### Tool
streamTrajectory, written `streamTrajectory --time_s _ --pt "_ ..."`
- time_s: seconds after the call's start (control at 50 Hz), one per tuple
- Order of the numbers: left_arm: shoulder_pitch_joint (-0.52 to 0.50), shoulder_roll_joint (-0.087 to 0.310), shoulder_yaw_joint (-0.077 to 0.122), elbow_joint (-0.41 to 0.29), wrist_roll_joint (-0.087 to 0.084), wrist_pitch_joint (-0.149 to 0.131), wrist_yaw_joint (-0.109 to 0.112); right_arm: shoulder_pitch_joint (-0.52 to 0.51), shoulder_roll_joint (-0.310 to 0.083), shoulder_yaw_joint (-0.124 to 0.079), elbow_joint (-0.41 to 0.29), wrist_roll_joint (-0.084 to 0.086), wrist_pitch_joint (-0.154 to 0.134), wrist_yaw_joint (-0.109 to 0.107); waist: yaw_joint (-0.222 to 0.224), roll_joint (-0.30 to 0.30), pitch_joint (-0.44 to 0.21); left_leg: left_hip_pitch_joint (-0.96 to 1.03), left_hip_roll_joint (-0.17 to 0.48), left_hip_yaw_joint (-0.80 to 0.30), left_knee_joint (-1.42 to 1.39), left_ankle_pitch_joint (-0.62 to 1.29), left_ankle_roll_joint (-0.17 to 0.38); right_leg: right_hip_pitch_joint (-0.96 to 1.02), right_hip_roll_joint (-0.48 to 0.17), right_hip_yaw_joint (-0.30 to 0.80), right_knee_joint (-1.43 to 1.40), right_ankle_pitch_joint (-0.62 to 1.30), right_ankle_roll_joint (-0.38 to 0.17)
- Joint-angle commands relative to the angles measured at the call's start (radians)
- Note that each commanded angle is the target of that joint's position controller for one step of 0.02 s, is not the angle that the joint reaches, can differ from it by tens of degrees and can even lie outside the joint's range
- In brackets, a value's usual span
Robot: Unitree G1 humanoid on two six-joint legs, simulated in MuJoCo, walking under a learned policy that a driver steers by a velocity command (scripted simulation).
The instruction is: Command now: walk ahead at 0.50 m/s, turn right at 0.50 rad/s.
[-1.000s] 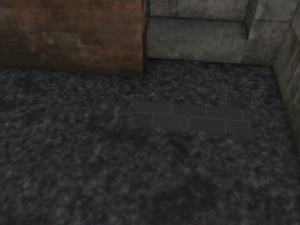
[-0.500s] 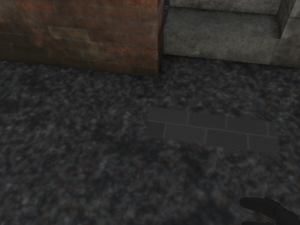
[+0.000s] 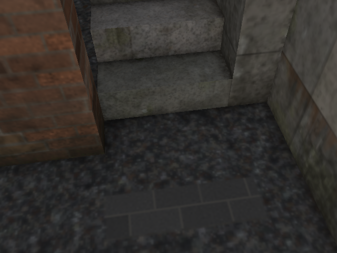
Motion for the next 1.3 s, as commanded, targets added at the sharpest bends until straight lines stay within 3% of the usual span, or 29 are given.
streamTrajectory --time_s 0.02,0.08,0.12,0.14,0.16,0.18,0.2,0.22,0.26,0.3,0.38,0.46,0.58,0.64,0.68,0.7,0.72,0.74,0.76,0.8,0.88,0.96,1.08,1.16,1.18,1.2,1.22,1.26,1.3 --pt "-0.166 0.028 -0.004 -0.131 -0.002 -0.015 -0.026 0.044 -0.17 -0.035 -0.031 0.012 0.013 -0.009 -0.027 0.052 0.116 0.044 0.335 -0.082 -0.024 0.39 0.134 -0.09 0.009 -0.06 -0.073 -0.073 -0.016" --pt "-0.115 0.068 0.015 -0.162 -0.005 -0.011 -0.042 -0.003 -0.205 -0.046 -0.054 0.018 0.032 -0.014 0.035 0.106 0.055 0.069 0.345 -0.029 0.139 0.799 0.098 0.076 0.086 -0.147 -0.101 -0.228 -0.067" --pt "0.142 0.159 0.066 -0.11 -0.008 -0.009 -0.038 -0.048 -0.215 -0.048 -0.078 0.02 0.046 -0.02 0.182 0.11 -0.094 -0.022 0.294 0.016 0.499 0.991 0.053 0.443 0.185 -0.179 -0.18 -0.199 -0.129" --pt "0.306 0.26 0.105 -0.075 -0.004 -0.001 -0.014 -0.03 -0.185 -0.034 -0.102 0.009 0.037 -0.018 0.24 -0.015 -0.196 -0.286 0.245 0.017 0.824 0.672 0.009 0.769 0.048 0.062 -0.227 -0.197 -0.194" --pt "0.282 0.348 0.11 -0.083 0.001 -0.009 -0.01 0.095 -0.019 0.017 -0.139 -0.007 -0.001 0.009 0.105 -0.243 -0.314 -0.72 0.034 -0.109 1.165 -0.267 -0.035 1.096 -0.218 0.648 -0.336 -0.32 -0.383" --pt "0.343 0.25 0.085 -0.074 0.007 -0.015 -0.005 -0.01 -0.121 -0.005 -0.138 0.038 -0.047 0.023 0.18 -0.129 -0.372 -0.81 0.05 -0.305 1.227 -0.269 -0.011 1.117 -0.244 0.75 -0.462 -0.34 -0.362" --pt "0.298 0.198 0.069 -0.068 0.014 -0.021 -0.002 -0.102 -0.159 -0.019 -0.167 0.071 -0.061 0.026 0.178 -0.103 -0.222 -0.875 0.096 -0.294 1.2 -0.177 0.011 1.016 -0.209 0.571 -0.458 -0.214 -0.303" --pt "0.2 0.177 0.059 -0.092 0.014 -0.02 -0.006 -0.124 -0.161 -0.018 -0.17 0.045 -0.062 0.018 0.133 0.012 -0.146 -0.819 0.147 -0.29 1.124 -0.091 0.013 0.846 -0.166 0.427 -0.455 -0.076 -0.261" --pt "0.093 0.115 0.033 -0.117 0.022 -0.028 -0.012 -0.077 -0.161 -0.03 -0.151 0.018 -0.034 0.007 0.051 0.027 -0.096 -0.67 0.205 -0.297 1.031 -0.037 0.0 0.625 -0.11 0.268 -0.49 0.092 -0.224" --pt "0.092 0.123 0.03 -0.105 0.017 -0.04 -0.013 -0.041 -0.123 -0.03 -0.147 0.013 -0.005 0.005 0.02 0.009 -0.075 -0.633 0.208 -0.282 0.971 -0.007 -0.018 0.557 -0.082 0.2 -0.53 0.148 -0.224" --pt "0.164 0.15 0.031 -0.065 0.021 -0.041 0.015 -0.132 -0.114 -0.031 -0.176 0.005 0.011 0.001 0.053 -0.024 -0.002 -0.756 0.212 -0.263 0.802 0.18 -0.052 0.566 -0.052 0.096 -0.592 0.121 -0.202" --pt "0.196 0.165 0.03 -0.038 0.034 -0.044 0.027 -0.245 -0.091 -0.021 -0.216 0.01 0.003 0.027 0.103 -0.027 0.028 -0.747 0.172 -0.246 0.532 0.422 -0.036 0.61 -0.033 -0.006 -0.605 0.068 -0.148" --pt "0.223 0.177 0.027 0.019 0.031 -0.038 0.035 -0.346 -0.098 -0.016 -0.276 0.026 -0.009 0.068 0.143 -0.033 0.092 -0.796 0.113 -0.233 0.382 0.353 0.019 0.79 -0.111 -0.065 -0.56 0.108 -0.117" --pt "0.168 0.2 0.031 0.008 0.03 -0.021 0.039 -0.279 -0.12 -0.023 -0.292 0.028 -0.006 0.088 0.086 -0.068 0.039 -0.682 0.05 -0.159 0.376 0.199 0.07 0.851 -0.123 -0.105 -0.408 0.53 -0.089" --pt "0.116 0.264 0.043 -0.023 0.038 0.003 0.053 -0.053 -0.198 -0.06 -0.246 0.006 0.004 0.082 -0.042 -0.053 -0.107 -0.35 -0.033 -0.118 0.362 0.189 0.106 0.764 -0.077 -0.15 -0.08 0.742 -0.052" --pt "0.124 0.237 0.032 -0.042 0.036 -0.007 0.057 0.102 -0.261 -0.08 -0.227 0.01 0.017 0.062 -0.104 0.068 -0.212 -0.07 0.103 -0.329 0.333 0.258 0.173 0.554 -0.022 -0.17 0.257 0.436 -0.015" --pt "0.283 0.061 -0.021 -0.063 0.047 -0.041 0.023 0.114 -0.328 -0.087 -0.238 0.005 0.019 0.06 0.02 0.314 -0.348 0.284 0.359 -0.878 0.279 0.17 0.394 0.126 0.2 -0.081 0.637 -0.585 0.047" --pt "0.188 0.158 -0.008 -0.075 0.008 -0.078 0.002 0.162 -0.252 -0.069 -0.231 0.01 0.018 0.059 -0.063 0.206 -0.4 0.345 0.383 -1.051 0.126 -0.007 0.409 -0.013 0.195 0.086 0.749 -0.656 0.03" --pt "0.086 0.178 -0.003 -0.087 0.045 -0.067 0.004 0.098 -0.27 -0.087 -0.221 -0.043 0.042 0.041 -0.056 0.081 -0.21 0.176 0.356 -0.846 0.126 0.175 0.349 -0.057 0.12 0.041 0.683 -0.507 0.024" --pt "0.054 0.165 -0.013 -0.097 0.075 -0.054 0.01 -0.007 -0.187 -0.061 -0.25 -0.032 0.052 0.034 0.012 -0.012 -0.058 -0.102 0.285 -0.671 0.102 0.428 0.286 0.062 0.053 0.024 0.5 -0.413 0.043" --pt "0.122 0.148 -0.021 -0.088 0.075 0.006 0.005 -0.036 -0.175 -0.052 -0.25 -0.013 0.036 0.035 0.085 0.084 -0.056 -0.291 0.193 -0.502 0.038 0.465 0.242 0.243 0.043 -0.025 0.292 -0.409 0.08" --pt "-0.049 0.112 -0.035 -0.124 0.078 0.018 -0.004 0.036 -0.163 -0.052 -0.223 -0.001 0.024 0.034 0.018 0.092 0.03 -0.263 0.158 -0.449 -0.053 0.19 0.192 0.186 0.029 -0.043 -0.041 -0.138 0.075" --pt "-0.143 0.126 -0.027 -0.155 0.053 -0.008 0.003 0.072 -0.186 -0.074 -0.203 -0.018 0.003 0.027 -0.023 0.118 0.035 -0.216 0.189 -0.467 -0.005 0.113 0.159 0.249 0.063 -0.047 -0.222 -0.105 0.064" --pt "0.038 0.146 -0.005 -0.107 0.066 -0.04 0.014 0.029 -0.161 -0.059 -0.205 -0.023 0.011 0.003 0.069 0.079 -0.032 -0.192 0.151 -0.439 0.28 0.504 0.104 0.5 0.12 -0.088 -0.349 -0.222 -0.005" --pt "0.189 0.188 0.011 -0.076 0.08 -0.058 0.03 0.021 -0.136 -0.045 -0.206 -0.021 0.01 -0.003 0.141 0.021 -0.131 -0.284 0.106 -0.403 0.483 0.457 0.081 0.702 0.018 0.021 -0.362 -0.259 -0.05" --pt "0.299 0.313 0.045 -0.067 0.09 -0.054 0.033 0.075 -0.07 -0.021 -0.243 0.013 0.011 -0.002 0.158 -0.199 -0.236 -0.562 -0.032 -0.27 0.794 0.12 0.026 0.936 -0.223 0.41 -0.447 -0.422 -0.169" --pt "0.272 0.292 0.049 -0.034 0.072 -0.041 0.021 0.102 -0.102 -0.022 -0.221 -0.019 0.024 -0.01 0.114 -0.224 -0.188 -0.697 -0.027 -0.26 0.945 -0.217 0.025 0.896 -0.303 0.627 -0.55 -0.455 -0.2" --pt "0.131 0.137 0.009 -0.06 0.046 -0.038 0.02 0.008 -0.128 -0.023 -0.205 -0.034 0.037 -0.002 0.085 -0.004 -0.04 -0.694 0.077 -0.283 0.951 -0.073 0.027 0.718 -0.204 0.376 -0.562 -0.42 -0.154" --pt "0.142 0.11 0.002 -0.035 0.052 -0.05 0.034 -0.051 -0.093 -0.016 -0.212 -0.046 0.043 0.004 0.081 -0.048 0.012 -0.679 0.11 -0.289 0.864 -0.003 0.02 0.668 -0.126 0.214 -0.599 -0.197 -0.105"
Next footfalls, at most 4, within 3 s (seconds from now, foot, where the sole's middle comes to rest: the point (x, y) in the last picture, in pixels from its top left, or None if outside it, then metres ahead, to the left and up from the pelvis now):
0.14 right None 0.25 -0.14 -0.78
0.70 left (164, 230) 0.60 0.03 -0.78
1.16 right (204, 176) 0.84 -0.17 -0.78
1.64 left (152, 146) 1.03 0.07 -0.78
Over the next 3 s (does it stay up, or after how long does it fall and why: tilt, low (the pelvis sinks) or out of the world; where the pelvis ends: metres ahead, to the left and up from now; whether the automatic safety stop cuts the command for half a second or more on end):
stays up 1.05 -0.03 0.00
